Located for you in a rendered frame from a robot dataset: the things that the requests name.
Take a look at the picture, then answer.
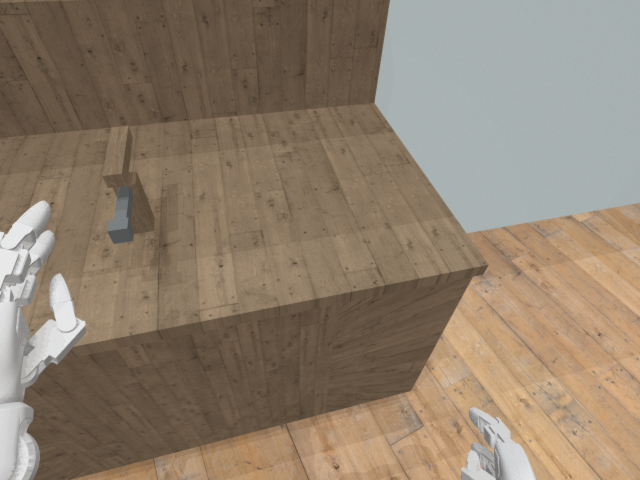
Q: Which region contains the robot left hand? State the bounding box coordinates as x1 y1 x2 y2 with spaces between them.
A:
0 201 86 404

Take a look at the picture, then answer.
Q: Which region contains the tap lever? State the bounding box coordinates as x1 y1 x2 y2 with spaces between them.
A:
107 186 134 244

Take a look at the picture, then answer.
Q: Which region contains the robot right hand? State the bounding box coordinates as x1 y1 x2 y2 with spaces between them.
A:
461 407 536 480

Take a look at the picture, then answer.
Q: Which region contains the counter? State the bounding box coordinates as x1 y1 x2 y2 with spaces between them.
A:
0 0 489 480

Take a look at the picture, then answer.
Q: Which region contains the left robot forearm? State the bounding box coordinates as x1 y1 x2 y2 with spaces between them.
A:
0 402 40 480

